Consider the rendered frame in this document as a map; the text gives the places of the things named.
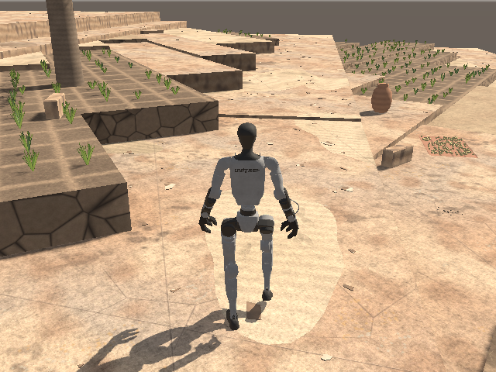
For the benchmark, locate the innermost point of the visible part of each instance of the robot right forearm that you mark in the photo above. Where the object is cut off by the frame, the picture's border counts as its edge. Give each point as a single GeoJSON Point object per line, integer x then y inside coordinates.
{"type": "Point", "coordinates": [287, 207]}

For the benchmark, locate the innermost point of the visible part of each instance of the left robot hand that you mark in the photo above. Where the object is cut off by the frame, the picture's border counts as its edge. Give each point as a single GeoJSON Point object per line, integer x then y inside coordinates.
{"type": "Point", "coordinates": [207, 221]}

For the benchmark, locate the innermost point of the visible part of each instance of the humanoid robot torso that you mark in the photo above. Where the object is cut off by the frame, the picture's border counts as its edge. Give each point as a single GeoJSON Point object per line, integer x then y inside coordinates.
{"type": "Point", "coordinates": [247, 183]}

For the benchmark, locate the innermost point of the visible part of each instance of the right robot upper arm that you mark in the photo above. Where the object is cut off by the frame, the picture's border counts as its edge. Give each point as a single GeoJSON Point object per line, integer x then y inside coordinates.
{"type": "Point", "coordinates": [276, 177]}

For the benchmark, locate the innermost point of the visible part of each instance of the right robot hand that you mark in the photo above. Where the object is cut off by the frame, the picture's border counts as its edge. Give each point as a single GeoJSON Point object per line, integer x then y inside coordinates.
{"type": "Point", "coordinates": [292, 225]}

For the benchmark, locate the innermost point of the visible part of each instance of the robot left forearm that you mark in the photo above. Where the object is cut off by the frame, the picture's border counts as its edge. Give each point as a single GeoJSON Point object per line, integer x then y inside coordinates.
{"type": "Point", "coordinates": [208, 205]}

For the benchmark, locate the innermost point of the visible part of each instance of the robot right thigh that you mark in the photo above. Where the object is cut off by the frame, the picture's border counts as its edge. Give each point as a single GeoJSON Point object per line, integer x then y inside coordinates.
{"type": "Point", "coordinates": [266, 227]}

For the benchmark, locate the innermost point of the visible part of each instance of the left robot upper arm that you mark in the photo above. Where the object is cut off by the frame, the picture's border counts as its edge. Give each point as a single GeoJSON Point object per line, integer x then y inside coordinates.
{"type": "Point", "coordinates": [218, 176]}

